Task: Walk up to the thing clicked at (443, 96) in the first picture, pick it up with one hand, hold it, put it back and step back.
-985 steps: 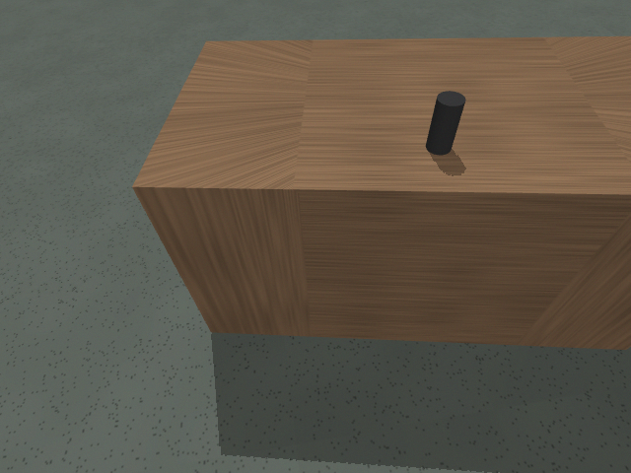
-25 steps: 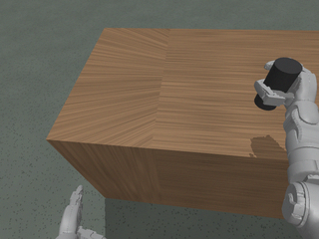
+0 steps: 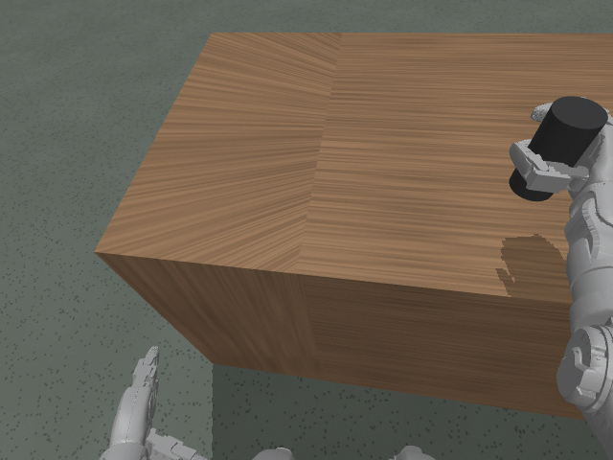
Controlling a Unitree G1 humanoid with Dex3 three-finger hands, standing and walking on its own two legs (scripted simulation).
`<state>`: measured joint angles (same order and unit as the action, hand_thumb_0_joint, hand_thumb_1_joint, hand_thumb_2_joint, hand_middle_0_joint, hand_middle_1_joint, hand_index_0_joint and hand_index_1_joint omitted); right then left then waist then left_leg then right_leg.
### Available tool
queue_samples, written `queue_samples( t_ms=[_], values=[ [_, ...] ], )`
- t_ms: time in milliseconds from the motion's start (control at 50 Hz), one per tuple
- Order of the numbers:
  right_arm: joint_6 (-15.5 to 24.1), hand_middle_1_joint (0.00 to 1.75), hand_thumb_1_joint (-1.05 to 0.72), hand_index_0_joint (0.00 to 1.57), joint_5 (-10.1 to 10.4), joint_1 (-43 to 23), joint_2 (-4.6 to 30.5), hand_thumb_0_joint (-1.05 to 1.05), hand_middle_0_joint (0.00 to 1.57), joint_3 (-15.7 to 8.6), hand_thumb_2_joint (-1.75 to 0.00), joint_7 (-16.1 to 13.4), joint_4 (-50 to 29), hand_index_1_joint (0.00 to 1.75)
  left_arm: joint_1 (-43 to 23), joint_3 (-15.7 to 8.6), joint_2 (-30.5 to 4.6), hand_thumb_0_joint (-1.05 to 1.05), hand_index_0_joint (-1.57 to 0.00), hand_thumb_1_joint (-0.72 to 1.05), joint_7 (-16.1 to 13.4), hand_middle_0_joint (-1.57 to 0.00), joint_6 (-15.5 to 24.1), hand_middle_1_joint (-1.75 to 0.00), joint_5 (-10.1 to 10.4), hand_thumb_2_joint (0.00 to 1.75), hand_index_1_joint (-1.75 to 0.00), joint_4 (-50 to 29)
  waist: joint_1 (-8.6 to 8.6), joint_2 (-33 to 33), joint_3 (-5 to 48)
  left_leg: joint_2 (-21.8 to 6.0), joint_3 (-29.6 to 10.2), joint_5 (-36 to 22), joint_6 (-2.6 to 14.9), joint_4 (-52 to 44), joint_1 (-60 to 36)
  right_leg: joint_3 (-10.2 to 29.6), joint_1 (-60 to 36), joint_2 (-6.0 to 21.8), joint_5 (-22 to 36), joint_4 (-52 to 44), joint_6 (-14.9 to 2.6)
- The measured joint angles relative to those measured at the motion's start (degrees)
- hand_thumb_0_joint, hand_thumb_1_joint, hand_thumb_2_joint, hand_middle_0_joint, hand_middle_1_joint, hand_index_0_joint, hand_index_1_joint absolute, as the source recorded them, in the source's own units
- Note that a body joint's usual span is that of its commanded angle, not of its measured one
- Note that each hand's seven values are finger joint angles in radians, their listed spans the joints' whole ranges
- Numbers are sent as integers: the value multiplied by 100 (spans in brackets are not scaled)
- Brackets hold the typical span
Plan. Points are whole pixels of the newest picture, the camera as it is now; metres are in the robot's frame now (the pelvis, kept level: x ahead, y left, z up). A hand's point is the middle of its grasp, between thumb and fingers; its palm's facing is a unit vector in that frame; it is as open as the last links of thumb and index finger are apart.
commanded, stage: lower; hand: right
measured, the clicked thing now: (552, 152) +0.47 -0.23 +0.11
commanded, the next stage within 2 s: loosen in 1.22 s
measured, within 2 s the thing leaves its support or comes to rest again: rests again in 1.02 s
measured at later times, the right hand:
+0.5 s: hand (528, 177) +0.48 -0.22 +0.06, palm faces +0.22 +0.98 +0.02, open 7.6 cm
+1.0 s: hand (519, 190) +0.49 -0.23 +0.03, palm faces +0.22 +0.98 +0.01, open 7.6 cm
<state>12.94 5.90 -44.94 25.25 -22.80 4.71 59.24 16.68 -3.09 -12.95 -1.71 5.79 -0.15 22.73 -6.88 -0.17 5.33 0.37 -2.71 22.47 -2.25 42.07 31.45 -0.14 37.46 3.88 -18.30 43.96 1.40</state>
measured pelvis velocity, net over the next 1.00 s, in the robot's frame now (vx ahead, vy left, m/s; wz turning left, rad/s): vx -0.01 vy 0.00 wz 0.01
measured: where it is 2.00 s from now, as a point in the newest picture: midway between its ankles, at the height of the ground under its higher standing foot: outside the picture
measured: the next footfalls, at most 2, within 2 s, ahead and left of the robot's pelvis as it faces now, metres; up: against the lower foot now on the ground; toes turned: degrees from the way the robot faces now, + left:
none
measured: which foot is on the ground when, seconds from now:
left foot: down 0.00-1.00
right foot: down 0.00-1.00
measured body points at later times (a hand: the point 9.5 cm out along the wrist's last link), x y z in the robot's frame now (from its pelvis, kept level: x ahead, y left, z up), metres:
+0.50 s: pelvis -0.01 +0.00 -0.03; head +0.08 -0.04 +0.41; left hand +0.13 +0.26 -0.05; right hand +0.46 -0.28 +0.06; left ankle -0.02 +0.15 -0.71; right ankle +0.03 -0.13 -0.71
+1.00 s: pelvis -0.01 +0.00 -0.04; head +0.09 -0.04 +0.39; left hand +0.14 +0.26 -0.06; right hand +0.47 -0.28 +0.03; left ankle -0.02 +0.15 -0.71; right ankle +0.03 -0.13 -0.71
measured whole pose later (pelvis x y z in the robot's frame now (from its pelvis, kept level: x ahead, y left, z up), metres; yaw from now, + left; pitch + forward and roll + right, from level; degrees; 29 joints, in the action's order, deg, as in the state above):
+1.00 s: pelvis -0.01 +0.00 -0.04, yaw +0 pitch +20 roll +3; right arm 20.6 2.0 -46.3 28.3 -27.8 4.1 63.9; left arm 20.2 -2.7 -13.1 0.8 2.1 -2.9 7.1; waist -11.4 0.3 8.0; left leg 1.7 -1.3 28.2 -2.4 57.7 49.4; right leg 2.2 56.7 4.7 -24.1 60.7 1.4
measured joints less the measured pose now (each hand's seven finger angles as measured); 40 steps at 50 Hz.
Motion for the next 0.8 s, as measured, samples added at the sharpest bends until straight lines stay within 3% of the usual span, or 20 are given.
queue_samples(
  t_ms=[380,800],
  values=[
    [561,101,8,86,-241,-195,191,-3,87,-259,-109,-51,468,106,156,80,23,-1,-5,-54,99,-6,-26,-6,-205,7,-6,-702,-263,-23,99,71,51,241,-23,813,994,101,1051,46,-247,871,-18],
    [703,101,8,85,-365,-223,303,-3,86,-416,-109,-92,482,106,329,-4,-31,-1,-5,-54,187,-6,-222,-6,-271,7,-6,-1353,-406,28,231,122,122,484,-23,1392,1630,208,1746,76,-491,1503,-10]
  ],
)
